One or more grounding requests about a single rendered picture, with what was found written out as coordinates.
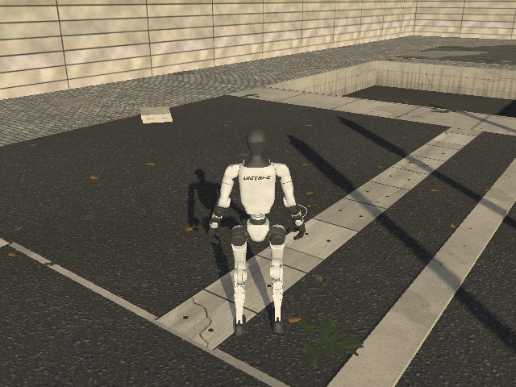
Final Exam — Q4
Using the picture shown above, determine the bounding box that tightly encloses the left robot hand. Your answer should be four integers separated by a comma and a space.
207, 225, 226, 244

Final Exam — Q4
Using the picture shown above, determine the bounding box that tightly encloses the robot left upper arm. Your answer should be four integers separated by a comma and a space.
218, 164, 240, 208

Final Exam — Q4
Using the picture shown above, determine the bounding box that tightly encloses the robot right shin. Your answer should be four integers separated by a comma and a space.
272, 265, 283, 322

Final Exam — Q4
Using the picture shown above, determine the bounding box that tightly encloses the robot left forearm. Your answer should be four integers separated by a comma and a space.
210, 195, 226, 228

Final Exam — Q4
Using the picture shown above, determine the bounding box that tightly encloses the robot right upper arm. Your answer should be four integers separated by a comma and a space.
273, 163, 296, 207

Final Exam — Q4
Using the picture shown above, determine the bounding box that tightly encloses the robot right forearm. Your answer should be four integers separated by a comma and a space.
288, 195, 304, 226

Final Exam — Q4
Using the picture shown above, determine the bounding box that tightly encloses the right robot hand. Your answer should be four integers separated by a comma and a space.
287, 221, 306, 240

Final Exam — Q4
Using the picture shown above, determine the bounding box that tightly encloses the humanoid robot torso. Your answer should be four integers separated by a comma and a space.
238, 159, 276, 242

